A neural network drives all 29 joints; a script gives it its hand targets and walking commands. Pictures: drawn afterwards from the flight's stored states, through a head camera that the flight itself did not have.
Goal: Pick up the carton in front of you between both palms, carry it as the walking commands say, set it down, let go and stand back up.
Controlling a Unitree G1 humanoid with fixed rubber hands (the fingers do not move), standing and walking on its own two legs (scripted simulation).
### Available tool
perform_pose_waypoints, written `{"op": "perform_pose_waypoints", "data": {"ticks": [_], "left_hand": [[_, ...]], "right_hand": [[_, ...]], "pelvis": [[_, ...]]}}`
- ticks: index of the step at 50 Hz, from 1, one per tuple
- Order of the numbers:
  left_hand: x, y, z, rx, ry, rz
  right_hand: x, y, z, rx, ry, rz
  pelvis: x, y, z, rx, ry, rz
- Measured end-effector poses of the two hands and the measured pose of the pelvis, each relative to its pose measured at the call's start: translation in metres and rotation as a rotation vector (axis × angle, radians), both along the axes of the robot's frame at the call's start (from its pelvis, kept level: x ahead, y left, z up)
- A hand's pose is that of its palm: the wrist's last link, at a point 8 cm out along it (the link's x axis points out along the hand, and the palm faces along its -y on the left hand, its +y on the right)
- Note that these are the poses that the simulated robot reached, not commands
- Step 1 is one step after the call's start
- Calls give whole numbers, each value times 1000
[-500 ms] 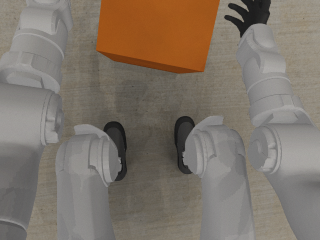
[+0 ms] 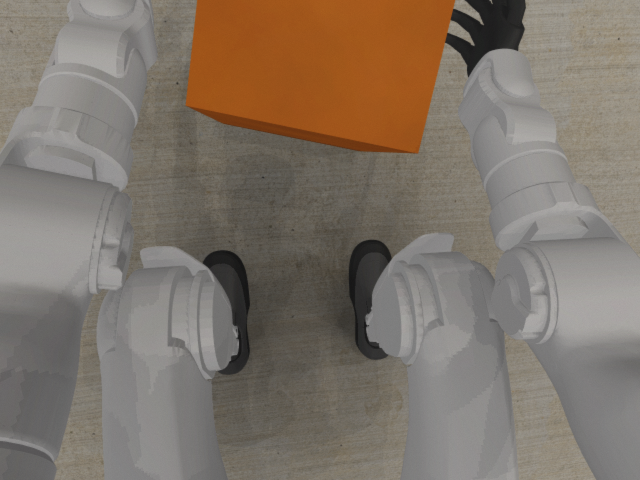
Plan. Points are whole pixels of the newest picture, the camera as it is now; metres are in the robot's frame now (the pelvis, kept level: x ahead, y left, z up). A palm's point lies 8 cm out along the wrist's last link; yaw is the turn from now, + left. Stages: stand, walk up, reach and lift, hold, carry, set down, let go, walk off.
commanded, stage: reach and lift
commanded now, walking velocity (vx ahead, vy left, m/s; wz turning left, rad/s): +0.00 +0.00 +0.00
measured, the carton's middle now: (314, 46) +0.52 -0.01 -0.25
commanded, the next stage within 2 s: none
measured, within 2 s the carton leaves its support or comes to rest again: leaves its support in 0.44 s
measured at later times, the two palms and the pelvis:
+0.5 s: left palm out of the picture +0.55 +0.14 -0.17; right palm (484, 22) +0.53 -0.16 -0.15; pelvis -0.01 +0.00 -0.01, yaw +0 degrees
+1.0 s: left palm out of the picture +0.50 +0.16 +0.03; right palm out of the picture +0.48 -0.14 +0.04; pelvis +0.00 -0.01 +0.10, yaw +4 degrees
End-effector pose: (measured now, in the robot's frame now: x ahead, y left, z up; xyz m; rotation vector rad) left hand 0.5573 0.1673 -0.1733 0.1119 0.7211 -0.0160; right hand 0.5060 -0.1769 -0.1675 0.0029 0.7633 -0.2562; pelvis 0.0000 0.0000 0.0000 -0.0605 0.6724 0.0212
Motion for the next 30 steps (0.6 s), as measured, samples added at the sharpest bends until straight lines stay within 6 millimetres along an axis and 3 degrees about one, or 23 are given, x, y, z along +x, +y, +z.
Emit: {"op": "perform_pose_waypoints", "data": {"ticks": [8,22,26,30], "left_hand": [[-3,-25,-3,-27,4,-30],[2,-26,0,-6,25,-21],[-6,-22,4,-7,12,1],[-16,-19,32,-29,-17,14]], "right_hand": [[7,16,3,17,-17,37],[18,17,8,19,0,12],[21,21,21,20,-26,13],[14,28,46,33,-67,-13]], "pelvis": [[-6,1,4,-1,-6,0],[-7,3,-10,-4,-17,1],[-5,2,-11,1,-13,9],[-2,-1,-5,10,-5,25]]}}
